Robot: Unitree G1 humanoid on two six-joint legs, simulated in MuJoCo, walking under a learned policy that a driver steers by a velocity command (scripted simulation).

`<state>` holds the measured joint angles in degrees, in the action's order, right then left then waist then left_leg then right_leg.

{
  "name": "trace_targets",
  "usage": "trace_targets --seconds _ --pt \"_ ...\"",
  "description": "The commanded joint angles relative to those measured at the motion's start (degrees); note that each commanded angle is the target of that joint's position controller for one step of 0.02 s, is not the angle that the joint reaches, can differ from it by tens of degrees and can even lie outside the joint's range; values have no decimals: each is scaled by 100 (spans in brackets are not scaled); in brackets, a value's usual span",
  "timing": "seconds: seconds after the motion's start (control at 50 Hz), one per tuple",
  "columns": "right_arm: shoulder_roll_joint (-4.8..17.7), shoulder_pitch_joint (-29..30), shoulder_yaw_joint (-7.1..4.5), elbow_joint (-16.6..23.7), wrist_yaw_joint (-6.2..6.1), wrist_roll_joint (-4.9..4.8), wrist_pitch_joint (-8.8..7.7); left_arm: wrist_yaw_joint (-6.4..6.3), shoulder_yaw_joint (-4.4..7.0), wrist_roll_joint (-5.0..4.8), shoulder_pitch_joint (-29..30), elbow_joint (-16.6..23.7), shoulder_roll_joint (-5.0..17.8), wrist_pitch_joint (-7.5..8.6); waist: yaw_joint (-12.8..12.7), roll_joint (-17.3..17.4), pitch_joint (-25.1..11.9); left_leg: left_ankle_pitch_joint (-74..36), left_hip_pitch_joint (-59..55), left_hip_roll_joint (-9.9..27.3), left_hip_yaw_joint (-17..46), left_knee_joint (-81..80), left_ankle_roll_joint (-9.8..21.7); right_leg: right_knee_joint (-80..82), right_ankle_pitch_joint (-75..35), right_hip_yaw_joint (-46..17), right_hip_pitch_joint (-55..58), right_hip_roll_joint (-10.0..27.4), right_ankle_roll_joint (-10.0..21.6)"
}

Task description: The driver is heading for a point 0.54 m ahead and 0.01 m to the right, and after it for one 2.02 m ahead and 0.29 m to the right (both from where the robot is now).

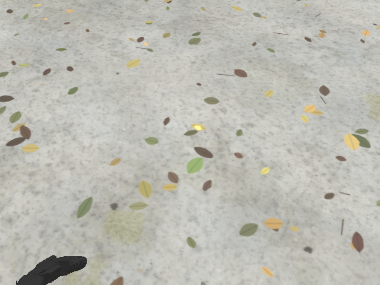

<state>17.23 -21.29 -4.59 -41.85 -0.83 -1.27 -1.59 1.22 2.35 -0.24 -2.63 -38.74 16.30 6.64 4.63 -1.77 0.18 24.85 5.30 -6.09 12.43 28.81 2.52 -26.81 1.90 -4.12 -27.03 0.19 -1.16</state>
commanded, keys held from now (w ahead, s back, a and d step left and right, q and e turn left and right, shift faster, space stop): w+q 0.14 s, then w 0.38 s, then w+e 0.48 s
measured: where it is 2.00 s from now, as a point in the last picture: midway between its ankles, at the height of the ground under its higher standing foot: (185, 150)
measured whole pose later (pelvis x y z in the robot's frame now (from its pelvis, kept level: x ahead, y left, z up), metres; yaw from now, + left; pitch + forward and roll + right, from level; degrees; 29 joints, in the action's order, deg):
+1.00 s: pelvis +0.52 +0.07 +0.00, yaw -1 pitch +2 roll +2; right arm 15.6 -18.8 -4.2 -48.6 -0.8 -0.3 -3.5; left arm 3.5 2.4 -1.1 -5.2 -43.0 14.5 2.0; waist 3.8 -1.8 1.6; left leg 21.6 -6.7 -1.0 -14.2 13.6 -0.2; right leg -36.1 1.8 1.7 -35.3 3.7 2.9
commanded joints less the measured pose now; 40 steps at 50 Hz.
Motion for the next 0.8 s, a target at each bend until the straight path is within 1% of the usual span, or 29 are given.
trace_targets --seconds 0.02,0.04,0.06,0.08,0.1,0.12,0.14,0.16,0.2,0.24,0.28,0.34,0.4,0.44,0.46,0.48,0.5,0.52,0.54,0.56,0.58,0.6,0.62,0.64,0.66,0.68,0.7,0.74,0.8 --pt "126 130 40 487 5 140 -74 -100 466 99 -1652 81 1282 123 -1029 -59 -1433 -706 1451 530 263 2197 268 62 632 -1225 3294 1352 638" --pt "16 -592 91 696 12 -90 -132 -41 556 143 -1957 -134 1665 42 -617 -2124 -1819 1097 3432 26 -282 3865 -3 839 2358 -4099 4551 2421 1510" --pt "658 -436 -27 488 -14 -133 -118 -20 427 35 -1706 14 1052 27 -782 -1180 -1258 694 3992 476 -103 4532 -97 1082 3471 -4109 4193 2326 1379" --pt "894 173 -103 566 -7 -75 -83 -53 344 14 -1483 49 765 -12 -916 -651 -633 149 4098 642 -277 4641 -128 1085 3075 -3090 3570 2093 1146" --pt "814 422 -103 603 -13 -12 -55 -59 293 70 -1233 68 676 -42 -819 -251 -342 -254 3869 834 -406 4524 -164 1133 2187 -2350 2958 1843 1042" --pt "739 586 -118 665 8 30 -52 -72 258 89 -1086 12 554 -62 -741 -242 -91 -509 3769 982 -404 4261 -184 1230 1535 -1817 2550 1635 1038" --pt "635 549 -119 686 47 -10 -32 -93 233 114 -1030 -26 503 -51 -632 -420 -35 -668 3510 1124 -439 4101 -185 1351 1145 -1379 2269 1492 984" --pt "505 521 -97 685 65 -36 -12 -89 226 100 -1061 -85 456 -25 -612 -494 -25 -733 3381 1147 -512 3958 -193 1477 932 -1116 2140 1382 1020" --pt "289 606 -42 724 72 -16 13 -66 250 64 -1185 -237 527 24 -588 -388 36 -831 3413 1137 -558 3612 -225 1655 497 -775 2048 1379 1178" --pt "186 840 11 799 76 23 0 -56 294 50 -1266 -365 669 34 -596 -245 104 -1108 3595 1135 -545 3016 -272 1781 65 -535 2149 1448 1313" --pt "142 1085 57 836 123 48 -46 -55 307 16 -1257 -451 753 -2 -625 -184 120 -1643 3562 1153 -668 2292 -286 1830 -277 -192 2258 1385 1306" --pt "35 1659 138 932 229 52 -148 -73 319 -58 -1418 -609 881 -75 -815 -173 236 -2341 3202 1115 -1051 1247 -262 1843 -495 252 2251 1243 1195" --pt "66 2133 154 1084 300 7 -190 -71 338 -120 -1786 -833 1008 -160 -957 -213 357 -2316 3021 1003 -1236 680 -172 1769 -587 296 2547 1401 1150" --pt "175 2243 122 1163 331 0 -203 -78 356 -163 -1861 -949 1082 -231 -880 -305 383 -1979 2912 925 -1279 410 -14 1586 -986 289 2870 1561 1075" --pt "260 2136 84 1152 337 16 -208 -91 368 -180 -1828 -983 1138 -264 -751 -362 304 -1808 2638 827 -1353 271 88 1358 -1564 343 2977 1584 1017" --pt "387 1758 11 1053 327 49 -211 -111 375 -199 -1748 -1004 1194 -295 -472 -399 53 -1816 1988 660 -1495 77 212 878 -2466 493 2981 1510 918" --pt "600 965 -120 789 295 75 -201 -132 341 -199 -1717 -1025 1137 -319 -53 -321 -427 -2042 813 482 -1630 -126 377 -31 -3092 738 2734 1288 771" --pt "924 20 -261 540 221 93 -167 -157 245 -102 -1701 -955 936 -301 356 -108 -1066 -2173 -794 935 -1097 83 598 -1362 -2230 910 1763 1044 549" --pt "1571 -458 -370 479 159 195 -149 -99 -6 20 -2233 -731 235 -208 148 1351 -1893 -1450 -2934 2612 1621 -166 1514 -3734 1163 910 -608 134 148" --pt "1147 -546 -262 491 158 142 -156 -68 46 -73 -2107 -871 502 -90 299 1293 -2372 -903 -2904 2979 2916 -942 1706 -4605 3171 -105 -1242 -72 179" --pt "891 -175 -152 463 170 138 -190 -38 185 -267 -1614 -700 908 -52 250 1003 -1368 -840 -2148 2780 1974 -1057 1395 -4862 2856 -204 -1731 225 252" --pt "695 201 -90 456 177 120 -215 -47 179 -281 -1315 -628 863 -52 62 809 -799 -1088 -1326 2519 1156 -1197 1195 -4602 2328 -61 -1678 495 283" --pt "475 529 -28 429 201 127 -249 -68 191 -188 -1219 -646 795 -94 -130 672 -401 -1361 -632 2266 596 -1416 1065 -4269 1924 -21 -1490 663 246" --pt "333 757 4 422 214 158 -308 -83 219 -150 -1377 -715 740 -181 -345 830 -234 -1620 -118 2087 159 -1646 950 -4035 1582 -97 -1107 809 207" --pt "289 888 -3 384 222 180 -364 -88 207 -154 -1548 -792 621 -274 -474 878 -182 -1766 211 2011 -107 -1850 923 -3984 1360 -109 -811 837 156" --pt "291 922 -18 323 221 191 -429 -98 192 -157 -1625 -834 491 -349 -543 804 -136 -2041 389 2003 -343 -1984 945 -3949 1217 -111 -723 825 107" --pt "326 932 -37 257 209 212 -475 -111 192 -158 -1582 -816 434 -401 -582 719 -38 -2290 476 2002 -588 -2081 950 -3860 1037 -161 -809 814 63" --pt "390 844 -69 115 158 261 -515 -129 203 -145 -1315 -718 398 -440 -551 580 127 -2659 409 1990 -977 -2166 925 -3451 561 -298 -1145 775 0" --pt "476 775 -84 -20 85 246 -508 -54 180 -105 -916 -595 317 -394 -449 518 234 -2874 223 1867 -1557 -2221 775 -2414 -400 -204 -1210 674 14"
Velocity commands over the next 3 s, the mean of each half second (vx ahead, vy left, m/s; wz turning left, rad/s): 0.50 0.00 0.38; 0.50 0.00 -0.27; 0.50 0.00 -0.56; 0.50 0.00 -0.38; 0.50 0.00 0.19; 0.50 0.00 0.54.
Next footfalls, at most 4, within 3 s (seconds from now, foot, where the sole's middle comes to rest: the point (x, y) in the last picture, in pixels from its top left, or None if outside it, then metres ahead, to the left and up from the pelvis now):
0.52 left None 0.40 0.17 -0.76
1.06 right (188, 219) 0.72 -0.03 -0.76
1.52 left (147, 157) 1.03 0.12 -0.76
2.02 right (226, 132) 1.15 -0.24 -0.76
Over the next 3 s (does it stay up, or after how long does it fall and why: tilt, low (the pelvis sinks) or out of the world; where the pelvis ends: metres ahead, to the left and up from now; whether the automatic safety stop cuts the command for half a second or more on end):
stays up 1.58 -0.27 0.01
